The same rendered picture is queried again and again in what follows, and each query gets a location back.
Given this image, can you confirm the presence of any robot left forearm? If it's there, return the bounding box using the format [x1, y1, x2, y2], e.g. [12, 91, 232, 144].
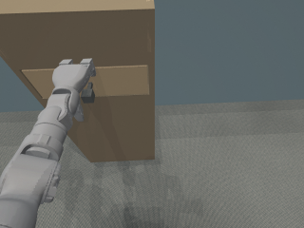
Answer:
[0, 85, 80, 194]

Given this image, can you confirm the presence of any cabinet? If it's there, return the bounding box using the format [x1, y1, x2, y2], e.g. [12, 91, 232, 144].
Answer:
[0, 0, 155, 162]

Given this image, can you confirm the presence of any drawer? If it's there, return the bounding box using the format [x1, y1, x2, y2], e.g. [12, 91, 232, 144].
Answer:
[22, 65, 148, 98]

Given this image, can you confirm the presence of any robot left hand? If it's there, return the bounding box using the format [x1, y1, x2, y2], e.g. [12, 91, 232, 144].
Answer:
[52, 58, 96, 122]

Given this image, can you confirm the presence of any handle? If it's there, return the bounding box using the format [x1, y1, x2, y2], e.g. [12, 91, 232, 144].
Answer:
[81, 82, 95, 104]

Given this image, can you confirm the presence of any left robot upper arm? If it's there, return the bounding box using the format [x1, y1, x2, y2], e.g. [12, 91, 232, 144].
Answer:
[0, 154, 62, 228]

